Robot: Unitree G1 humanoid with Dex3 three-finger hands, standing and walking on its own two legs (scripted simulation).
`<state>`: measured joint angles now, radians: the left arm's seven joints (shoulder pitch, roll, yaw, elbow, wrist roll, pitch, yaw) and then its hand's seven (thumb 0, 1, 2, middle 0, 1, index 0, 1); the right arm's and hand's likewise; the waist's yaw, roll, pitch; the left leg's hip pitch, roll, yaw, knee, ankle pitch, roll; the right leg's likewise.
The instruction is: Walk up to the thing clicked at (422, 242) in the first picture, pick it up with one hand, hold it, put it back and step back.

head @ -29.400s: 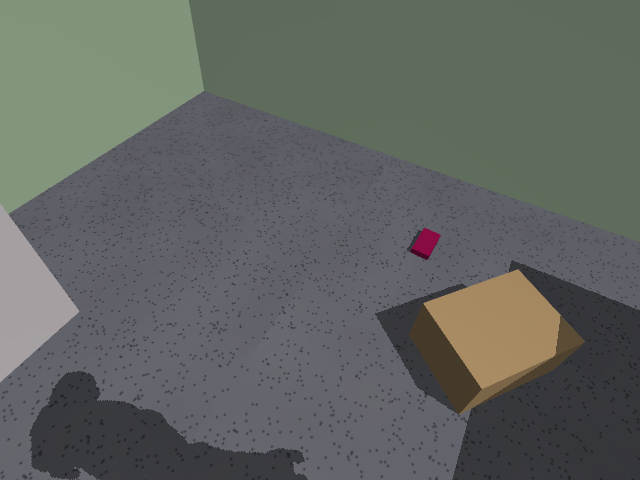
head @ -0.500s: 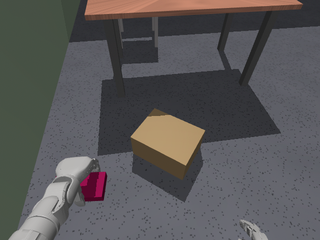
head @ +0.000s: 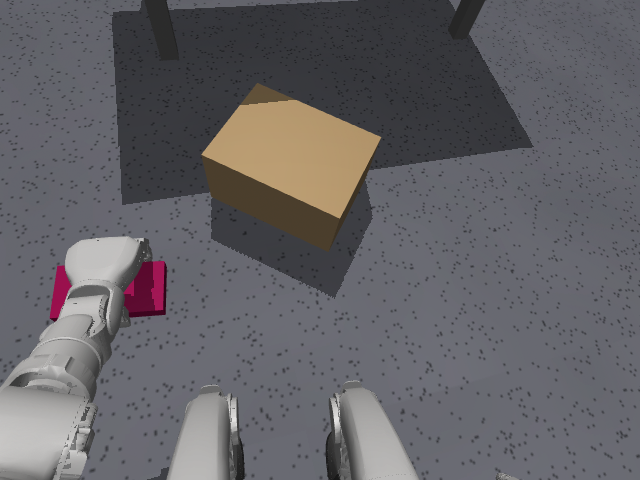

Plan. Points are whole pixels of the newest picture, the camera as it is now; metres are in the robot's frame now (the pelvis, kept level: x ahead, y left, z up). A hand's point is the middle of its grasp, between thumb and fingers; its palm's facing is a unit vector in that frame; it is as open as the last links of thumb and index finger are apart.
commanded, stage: crouch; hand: left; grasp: from above
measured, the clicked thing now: (112, 290) +0.40 +0.25 -0.15
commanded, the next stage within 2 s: lower in 1.30 s
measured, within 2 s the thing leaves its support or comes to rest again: neither
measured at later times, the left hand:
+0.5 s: hand (150, 305) +0.43 +0.25 -0.34, palm faces -0.44 -0.06 -0.90, open 10.2 cm
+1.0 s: hand (162, 309) +0.45 +0.25 -0.43, palm faces -0.46 -0.07 -0.88, open 10.2 cm
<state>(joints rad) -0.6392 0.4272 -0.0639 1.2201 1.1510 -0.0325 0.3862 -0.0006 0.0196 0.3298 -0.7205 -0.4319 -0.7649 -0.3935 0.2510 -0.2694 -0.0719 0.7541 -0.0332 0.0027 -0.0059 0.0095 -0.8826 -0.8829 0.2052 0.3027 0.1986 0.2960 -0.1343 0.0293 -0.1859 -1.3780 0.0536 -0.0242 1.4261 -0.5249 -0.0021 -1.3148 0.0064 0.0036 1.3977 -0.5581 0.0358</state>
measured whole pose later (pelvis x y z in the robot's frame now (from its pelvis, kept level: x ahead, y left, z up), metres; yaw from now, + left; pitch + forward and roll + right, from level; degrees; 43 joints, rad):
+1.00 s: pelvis -0.03 -0.01 -0.25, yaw -6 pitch +36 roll -7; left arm -0.98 0.75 0.15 1.47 1.26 -0.18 0.39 0.00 0.02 0.36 -0.70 -0.45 -0.75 -0.41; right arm 0.16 -0.26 0.05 0.76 -0.14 -0.06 0.14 0.00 -0.90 -0.89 0.21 0.30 0.20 0.30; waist -0.25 -0.02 -0.05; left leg -2.26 0.05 -0.14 2.28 -0.66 -0.02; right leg -2.16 0.05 -0.05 2.23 -0.71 0.05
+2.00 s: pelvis -0.03 +0.00 -0.31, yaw -11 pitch +31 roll -11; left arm -1.02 0.95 0.19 1.59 1.27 -0.21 0.48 0.00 0.02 0.32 -0.74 -0.39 -0.79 -0.35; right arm 0.09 -0.29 0.20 0.72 -0.22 -0.10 0.17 0.00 -0.89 -0.89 0.21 0.30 0.20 0.30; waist -0.32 -0.10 0.10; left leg -2.38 0.04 -0.24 2.51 -0.69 -0.03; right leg -2.25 0.08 -0.12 2.40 -0.71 0.06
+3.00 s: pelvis -0.03 +0.01 -0.32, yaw -14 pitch +26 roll -15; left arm -1.05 1.08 0.15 1.74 1.25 -0.22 0.60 -0.01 0.01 0.37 -0.71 -0.45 -0.74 -0.43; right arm 0.05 -0.33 0.34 0.66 -0.28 -0.20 0.21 0.00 -0.89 -0.89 0.21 0.30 0.20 0.30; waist -0.37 -0.18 0.18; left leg -2.36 0.05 -0.30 2.56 -0.70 -0.01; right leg -2.21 0.11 -0.16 2.39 -0.69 0.08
